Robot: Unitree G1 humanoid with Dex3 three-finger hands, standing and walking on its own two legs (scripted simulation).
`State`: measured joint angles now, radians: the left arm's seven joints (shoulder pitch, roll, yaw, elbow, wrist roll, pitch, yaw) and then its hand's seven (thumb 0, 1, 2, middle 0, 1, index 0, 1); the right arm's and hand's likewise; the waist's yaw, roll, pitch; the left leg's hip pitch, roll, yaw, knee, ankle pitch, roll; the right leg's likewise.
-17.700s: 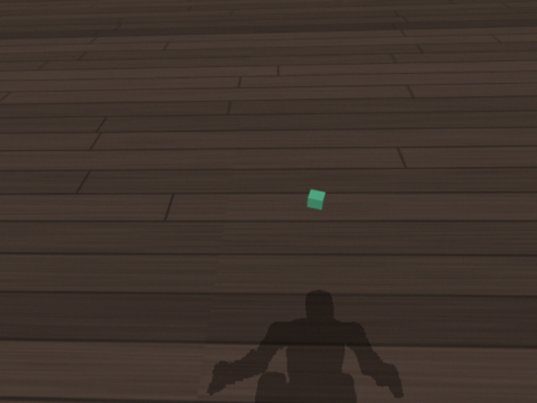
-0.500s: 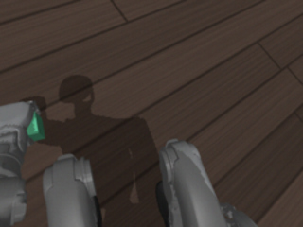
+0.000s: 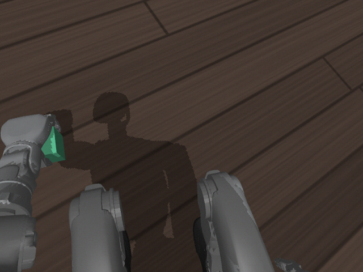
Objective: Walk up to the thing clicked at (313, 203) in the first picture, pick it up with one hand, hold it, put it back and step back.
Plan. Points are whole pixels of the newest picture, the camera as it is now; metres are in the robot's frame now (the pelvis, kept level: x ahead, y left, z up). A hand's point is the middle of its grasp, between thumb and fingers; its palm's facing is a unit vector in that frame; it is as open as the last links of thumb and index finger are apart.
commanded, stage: lift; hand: left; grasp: from above
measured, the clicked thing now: (42, 146) +0.44 +0.31 -0.17
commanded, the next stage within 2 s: hold in 1.52 s
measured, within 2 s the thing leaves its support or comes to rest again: neither
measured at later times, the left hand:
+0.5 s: hand out of the picture +0.37 +0.31 +0.00, palm faces -0.41 -0.12 -0.90, open 9.8 cm
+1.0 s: hand out of the picture +0.34 +0.29 +0.21, palm faces -0.43 -0.14 -0.89, open 9.8 cm
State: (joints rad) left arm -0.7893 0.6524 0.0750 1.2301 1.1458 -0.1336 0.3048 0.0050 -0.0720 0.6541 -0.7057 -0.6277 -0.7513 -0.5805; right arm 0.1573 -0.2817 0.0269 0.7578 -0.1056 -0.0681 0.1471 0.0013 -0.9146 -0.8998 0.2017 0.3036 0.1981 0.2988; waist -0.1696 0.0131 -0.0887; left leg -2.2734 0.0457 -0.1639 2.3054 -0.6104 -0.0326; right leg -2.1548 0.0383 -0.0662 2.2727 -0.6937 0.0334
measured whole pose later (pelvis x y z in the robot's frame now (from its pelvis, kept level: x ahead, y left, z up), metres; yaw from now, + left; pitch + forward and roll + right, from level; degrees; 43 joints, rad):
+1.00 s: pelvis +0.03 +0.01 +0.29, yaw +6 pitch +19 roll -3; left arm -0.33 0.46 -0.13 0.74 0.99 0.04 0.11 0.00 -0.04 0.63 -0.68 -0.67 -0.73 -0.60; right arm 0.20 -0.24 -0.02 0.71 0.03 0.00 -0.04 0.00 -0.90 -0.90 0.20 0.30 0.20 0.30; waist -0.07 0.04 -0.15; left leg -1.17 0.06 -0.03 1.33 -0.49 -0.01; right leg -1.09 0.00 -0.02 1.30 -0.54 0.03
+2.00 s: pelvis +0.09 +0.02 +0.40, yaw +6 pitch +5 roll +0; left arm -0.31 0.37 -0.20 0.80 1.00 0.04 0.08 0.00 -0.05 0.64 -0.69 -0.65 -0.74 -0.59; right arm 0.24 -0.25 -0.05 0.71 0.04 0.03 -0.03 0.01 -0.90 -0.89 0.20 0.30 0.20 0.30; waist -0.03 0.03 -0.05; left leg -0.45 0.04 0.04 0.65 -0.29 -0.01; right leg -0.41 -0.02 0.03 0.64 -0.33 0.03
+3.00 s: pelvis +0.08 +0.01 +0.42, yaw +6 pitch +1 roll +0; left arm -0.24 0.38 -0.21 0.63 0.99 0.03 -0.03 0.00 -0.05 0.64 -0.69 -0.65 -0.74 -0.58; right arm 0.19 -0.26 -0.03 0.67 0.06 0.07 -0.05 0.01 -0.90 -0.90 0.20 0.30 0.20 0.30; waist 0.00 0.05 -0.01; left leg -0.28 0.03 0.04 0.48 -0.21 -0.01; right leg -0.25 -0.02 0.03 0.50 -0.26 0.02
